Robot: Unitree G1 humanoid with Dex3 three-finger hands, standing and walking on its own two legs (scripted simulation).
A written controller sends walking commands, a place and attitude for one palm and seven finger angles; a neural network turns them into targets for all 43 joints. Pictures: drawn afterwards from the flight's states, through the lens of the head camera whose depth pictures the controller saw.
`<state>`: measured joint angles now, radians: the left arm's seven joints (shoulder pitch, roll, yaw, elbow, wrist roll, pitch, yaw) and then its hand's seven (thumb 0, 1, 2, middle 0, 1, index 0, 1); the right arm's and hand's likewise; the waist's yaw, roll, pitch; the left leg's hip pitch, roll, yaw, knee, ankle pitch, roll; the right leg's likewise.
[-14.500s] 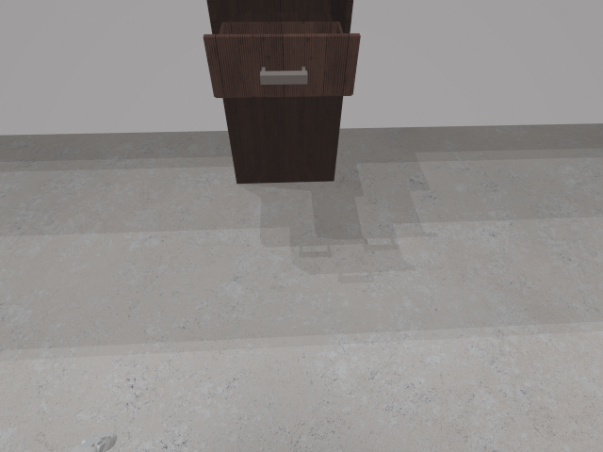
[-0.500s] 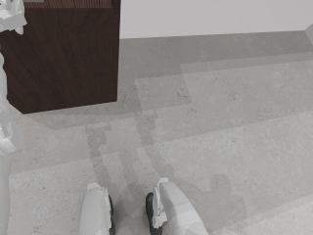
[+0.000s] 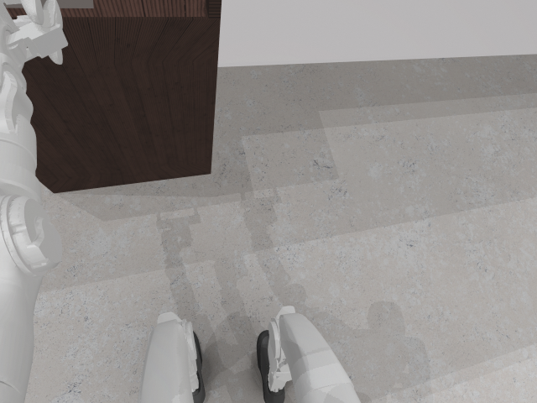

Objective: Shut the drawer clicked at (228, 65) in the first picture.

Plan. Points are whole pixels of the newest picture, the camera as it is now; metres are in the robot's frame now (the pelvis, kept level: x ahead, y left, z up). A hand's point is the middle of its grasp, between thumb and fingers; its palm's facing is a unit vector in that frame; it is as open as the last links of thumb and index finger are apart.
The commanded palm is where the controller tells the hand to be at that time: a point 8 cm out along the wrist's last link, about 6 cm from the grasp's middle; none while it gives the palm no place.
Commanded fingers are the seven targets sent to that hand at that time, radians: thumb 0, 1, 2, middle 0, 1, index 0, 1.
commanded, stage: pull the fist back off the drawer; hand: left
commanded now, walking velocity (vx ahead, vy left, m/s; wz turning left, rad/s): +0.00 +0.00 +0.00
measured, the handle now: out of the picture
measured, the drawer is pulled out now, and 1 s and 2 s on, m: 0.00 0.00 0.00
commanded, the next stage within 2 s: draw the hand back to the body in 0.22 s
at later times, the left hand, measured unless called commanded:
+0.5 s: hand (40, 36) +0.55 +0.21 +0.10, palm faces +0.12 -0.99 -0.05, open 3.2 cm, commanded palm +0.49 +0.24 +0.12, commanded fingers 0.00 0.90 0.90 -1.40 -1.60 -1.40 -1.60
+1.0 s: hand out of the picture +0.38 +0.22 +0.18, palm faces +0.25 -0.94 -0.23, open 3.3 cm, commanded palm +0.34 +0.26 +0.21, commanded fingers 0.00 0.90 0.90 -1.40 -1.60 -1.40 -1.60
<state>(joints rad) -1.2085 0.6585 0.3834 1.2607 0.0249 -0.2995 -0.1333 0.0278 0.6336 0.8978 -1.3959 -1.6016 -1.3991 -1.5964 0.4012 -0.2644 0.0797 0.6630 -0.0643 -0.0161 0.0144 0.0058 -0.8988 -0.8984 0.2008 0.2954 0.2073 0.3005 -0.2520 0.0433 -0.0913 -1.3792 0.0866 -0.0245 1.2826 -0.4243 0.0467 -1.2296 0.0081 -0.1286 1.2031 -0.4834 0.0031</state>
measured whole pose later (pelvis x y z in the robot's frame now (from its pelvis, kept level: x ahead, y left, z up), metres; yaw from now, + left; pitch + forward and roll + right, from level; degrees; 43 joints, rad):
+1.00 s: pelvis +0.07 -0.01 +0.11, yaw +3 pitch +5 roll -1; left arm -0.03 0.31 0.16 0.20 -0.10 -0.09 0.03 0.02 0.90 0.90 -1.40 -1.60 -1.40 -1.60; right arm 0.18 -0.25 0.03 0.53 0.05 0.06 -0.07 0.01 -0.90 -0.90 0.20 0.29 0.20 0.30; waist 0.00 0.04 -0.06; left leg -0.44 0.04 0.06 0.69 -0.34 0.02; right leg -0.34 -0.01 -0.05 0.65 -0.39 0.00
